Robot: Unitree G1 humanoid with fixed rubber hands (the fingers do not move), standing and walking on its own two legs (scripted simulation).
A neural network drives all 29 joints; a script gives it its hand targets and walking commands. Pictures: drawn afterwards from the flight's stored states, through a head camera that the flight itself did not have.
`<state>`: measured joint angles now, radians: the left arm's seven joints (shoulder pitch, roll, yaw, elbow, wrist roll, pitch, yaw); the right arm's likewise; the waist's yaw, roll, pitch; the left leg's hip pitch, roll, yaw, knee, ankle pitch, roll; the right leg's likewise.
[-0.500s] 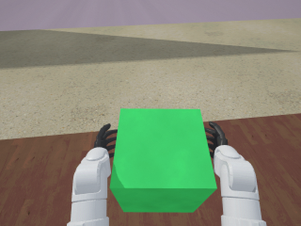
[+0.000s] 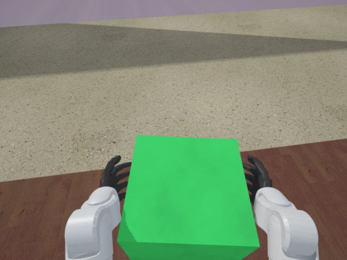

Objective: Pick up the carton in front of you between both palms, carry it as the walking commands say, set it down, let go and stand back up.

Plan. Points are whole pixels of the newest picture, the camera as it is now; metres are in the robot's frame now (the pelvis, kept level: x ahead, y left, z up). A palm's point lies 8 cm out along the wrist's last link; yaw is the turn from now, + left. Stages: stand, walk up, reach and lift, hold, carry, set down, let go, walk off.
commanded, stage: carry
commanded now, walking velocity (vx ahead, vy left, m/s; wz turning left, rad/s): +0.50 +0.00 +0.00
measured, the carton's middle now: (183, 207) +0.23 +0.01 +0.02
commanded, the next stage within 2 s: none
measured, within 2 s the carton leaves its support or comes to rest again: neither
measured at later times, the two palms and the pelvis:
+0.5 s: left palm (141, 104) +0.54 +0.13 +0.08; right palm (235, 97) +0.57 -0.16 +0.07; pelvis +0.33 -0.04 +0.01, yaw +5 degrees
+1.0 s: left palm (144, 44) +0.99 +0.18 +0.08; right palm (209, 42) +0.99 -0.12 +0.08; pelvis +0.65 +0.03 -0.01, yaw +2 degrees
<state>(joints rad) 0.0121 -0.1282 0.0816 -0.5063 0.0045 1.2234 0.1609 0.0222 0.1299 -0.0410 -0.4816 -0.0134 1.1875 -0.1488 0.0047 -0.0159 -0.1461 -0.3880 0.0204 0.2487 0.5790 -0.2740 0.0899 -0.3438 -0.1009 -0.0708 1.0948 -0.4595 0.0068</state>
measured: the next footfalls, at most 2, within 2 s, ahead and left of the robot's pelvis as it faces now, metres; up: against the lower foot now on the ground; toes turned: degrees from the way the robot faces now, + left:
right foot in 0.36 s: +0.43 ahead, -0.11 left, +0.00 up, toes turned -10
left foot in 0.88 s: +0.76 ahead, +0.09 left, +0.00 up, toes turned +9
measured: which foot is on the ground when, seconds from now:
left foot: down 0.00-0.38, up 0.40-0.86, down 0.88-1.00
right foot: up 0.00-0.34, down 0.36-0.90, up 0.92-1.00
